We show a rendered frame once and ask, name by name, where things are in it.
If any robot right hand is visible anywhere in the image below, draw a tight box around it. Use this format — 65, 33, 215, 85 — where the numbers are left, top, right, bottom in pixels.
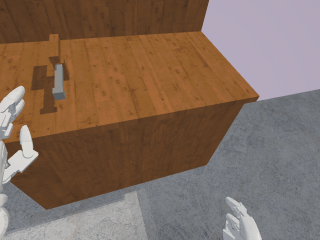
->
223, 197, 262, 240

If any tap lever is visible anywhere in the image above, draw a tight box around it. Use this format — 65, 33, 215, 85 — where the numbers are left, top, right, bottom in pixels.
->
52, 64, 66, 101

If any counter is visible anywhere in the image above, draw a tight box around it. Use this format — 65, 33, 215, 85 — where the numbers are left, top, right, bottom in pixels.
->
0, 0, 260, 210

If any robot left hand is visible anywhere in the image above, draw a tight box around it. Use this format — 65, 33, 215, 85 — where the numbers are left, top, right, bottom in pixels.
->
0, 85, 39, 194

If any robot left forearm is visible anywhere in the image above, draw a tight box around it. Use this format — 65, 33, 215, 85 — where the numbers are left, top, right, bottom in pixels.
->
0, 193, 10, 240

